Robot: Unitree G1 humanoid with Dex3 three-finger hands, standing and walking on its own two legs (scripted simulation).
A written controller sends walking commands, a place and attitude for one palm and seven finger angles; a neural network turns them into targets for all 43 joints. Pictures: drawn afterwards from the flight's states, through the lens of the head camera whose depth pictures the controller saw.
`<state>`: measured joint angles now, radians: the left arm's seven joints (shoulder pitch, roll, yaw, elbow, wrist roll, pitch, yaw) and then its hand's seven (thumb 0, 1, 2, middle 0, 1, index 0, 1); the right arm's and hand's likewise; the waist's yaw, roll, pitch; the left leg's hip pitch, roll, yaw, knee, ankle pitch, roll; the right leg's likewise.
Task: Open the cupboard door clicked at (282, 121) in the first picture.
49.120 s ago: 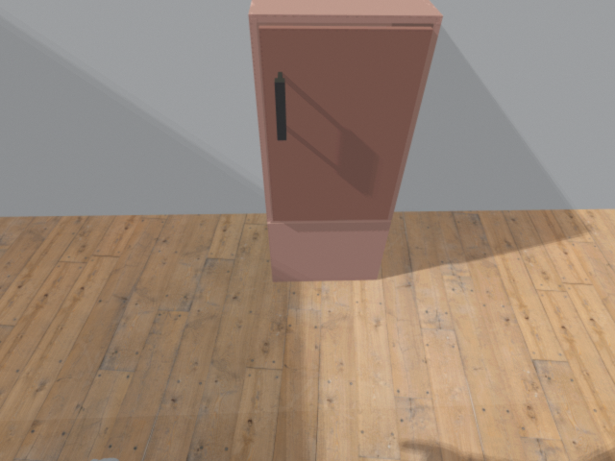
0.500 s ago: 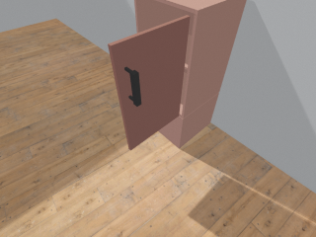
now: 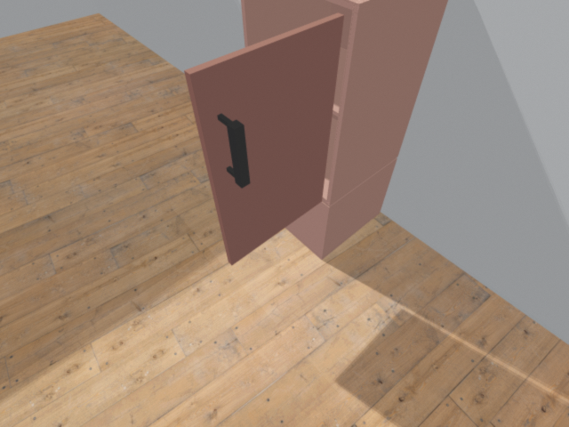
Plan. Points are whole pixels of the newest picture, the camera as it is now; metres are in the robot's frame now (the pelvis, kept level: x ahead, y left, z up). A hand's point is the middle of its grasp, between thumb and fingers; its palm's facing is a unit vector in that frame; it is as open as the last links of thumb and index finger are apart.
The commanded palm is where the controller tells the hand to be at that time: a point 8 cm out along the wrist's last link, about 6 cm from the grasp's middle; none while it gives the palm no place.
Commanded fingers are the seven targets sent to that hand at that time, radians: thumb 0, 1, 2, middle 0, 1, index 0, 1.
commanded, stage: look to check the result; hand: left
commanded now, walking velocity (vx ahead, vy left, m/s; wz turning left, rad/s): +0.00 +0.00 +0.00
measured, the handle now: (233, 151) +0.61 +0.15 +0.02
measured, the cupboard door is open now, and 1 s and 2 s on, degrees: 90 90 90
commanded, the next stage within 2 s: stand and wait in 0.20 s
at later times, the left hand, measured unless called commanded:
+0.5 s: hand out of the picture +0.02 +0.18 -0.17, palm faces +0.03 -0.97 -0.23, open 7.4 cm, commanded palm none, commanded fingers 0.00 0.90 0.90 -0.20 -0.30 -0.20 -0.30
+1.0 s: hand out of the picture +0.03 +0.18 -0.17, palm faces +0.02 -0.97 -0.24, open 7.4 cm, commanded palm none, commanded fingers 0.00 0.90 0.90 -0.20 -0.30 -0.20 -0.30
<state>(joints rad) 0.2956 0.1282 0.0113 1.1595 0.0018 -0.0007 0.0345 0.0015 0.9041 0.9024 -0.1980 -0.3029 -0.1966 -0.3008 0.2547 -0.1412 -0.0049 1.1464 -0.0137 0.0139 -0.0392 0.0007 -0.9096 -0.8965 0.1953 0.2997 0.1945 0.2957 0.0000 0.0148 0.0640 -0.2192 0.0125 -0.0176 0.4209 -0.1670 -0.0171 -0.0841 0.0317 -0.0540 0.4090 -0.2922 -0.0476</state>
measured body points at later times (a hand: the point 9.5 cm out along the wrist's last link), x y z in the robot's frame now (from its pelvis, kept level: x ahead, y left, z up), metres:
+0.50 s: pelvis +0.01 -0.01 +0.00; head +0.02 -0.02 +0.45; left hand +0.02 +0.23 -0.15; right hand +0.02 -0.24 -0.16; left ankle +0.04 +0.13 -0.74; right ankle -0.04 -0.09 -0.74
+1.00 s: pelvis +0.01 -0.01 +0.00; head +0.02 -0.02 +0.45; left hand +0.03 +0.23 -0.15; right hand +0.03 -0.25 -0.16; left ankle +0.04 +0.13 -0.74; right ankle -0.04 -0.09 -0.74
